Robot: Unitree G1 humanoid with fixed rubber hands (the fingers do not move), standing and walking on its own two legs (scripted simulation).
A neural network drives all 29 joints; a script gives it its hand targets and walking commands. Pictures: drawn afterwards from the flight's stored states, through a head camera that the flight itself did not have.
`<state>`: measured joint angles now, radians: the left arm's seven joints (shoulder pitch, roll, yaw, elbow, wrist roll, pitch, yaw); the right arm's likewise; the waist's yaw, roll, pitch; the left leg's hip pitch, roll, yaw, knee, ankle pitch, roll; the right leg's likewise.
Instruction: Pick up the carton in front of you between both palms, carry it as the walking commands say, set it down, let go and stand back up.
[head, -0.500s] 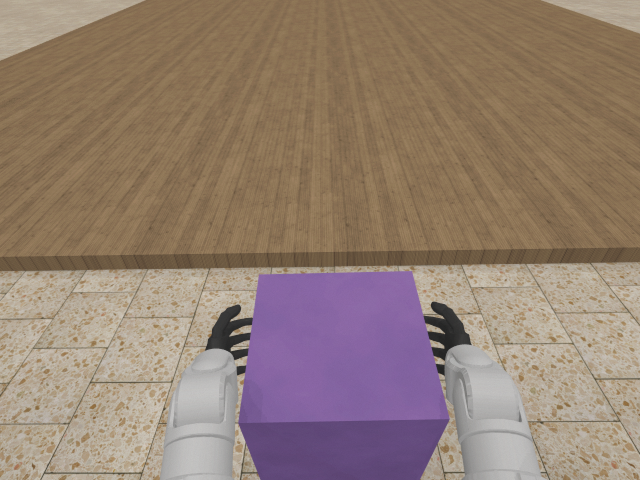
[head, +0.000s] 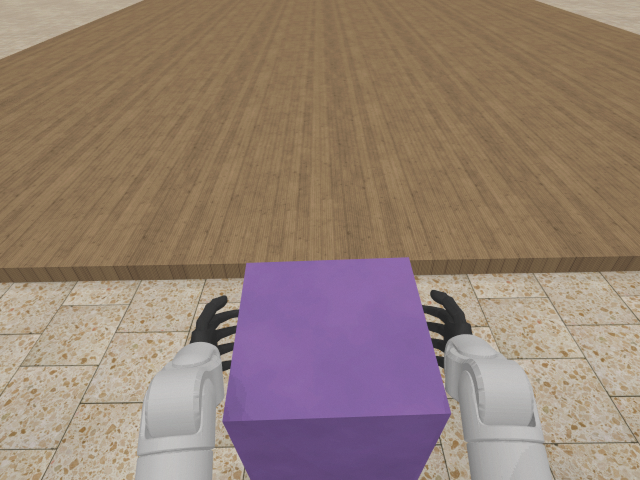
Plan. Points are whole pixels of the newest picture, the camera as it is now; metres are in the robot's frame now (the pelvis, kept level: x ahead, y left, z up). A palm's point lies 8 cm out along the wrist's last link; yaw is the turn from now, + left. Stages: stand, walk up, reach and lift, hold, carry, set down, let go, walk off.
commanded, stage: carry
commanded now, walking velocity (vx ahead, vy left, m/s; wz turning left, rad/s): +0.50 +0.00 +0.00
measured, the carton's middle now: (331, 379) +0.29 +0.01 +0.01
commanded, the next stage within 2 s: none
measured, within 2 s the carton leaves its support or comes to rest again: neither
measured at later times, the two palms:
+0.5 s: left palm (230, 220) +0.54 +0.18 +0.10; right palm (410, 220) +0.53 -0.12 +0.10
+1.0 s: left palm (253, 140) +0.85 +0.18 +0.10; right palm (382, 136) +0.87 -0.12 +0.09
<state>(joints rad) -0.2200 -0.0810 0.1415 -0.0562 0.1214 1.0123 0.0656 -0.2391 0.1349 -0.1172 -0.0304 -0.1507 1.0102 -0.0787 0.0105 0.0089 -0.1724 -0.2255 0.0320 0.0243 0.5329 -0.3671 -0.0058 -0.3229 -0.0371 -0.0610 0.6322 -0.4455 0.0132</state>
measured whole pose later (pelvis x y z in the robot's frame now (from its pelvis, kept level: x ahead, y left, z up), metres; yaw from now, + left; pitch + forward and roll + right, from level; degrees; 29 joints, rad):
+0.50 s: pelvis +0.26 +0.03 +0.01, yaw +1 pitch +6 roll -2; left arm -0.19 -0.14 0.12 -0.33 0.10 1.22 0.10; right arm -0.18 0.14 -0.12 -0.35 -0.11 1.23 -0.10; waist -0.03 0.03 -0.11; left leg -0.08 0.02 0.17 0.30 -0.32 0.04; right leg -0.58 -0.06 -0.13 0.86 -0.28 0.00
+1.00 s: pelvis +0.60 +0.01 +0.02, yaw +4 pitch +4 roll +2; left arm -0.13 -0.13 0.11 -0.37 0.09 1.16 0.09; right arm -0.12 0.13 -0.08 -0.38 -0.12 1.17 -0.09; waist 0.02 0.00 -0.07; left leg -0.62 0.10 0.13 0.74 -0.13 0.00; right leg -0.06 -0.01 -0.22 0.24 -0.26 -0.06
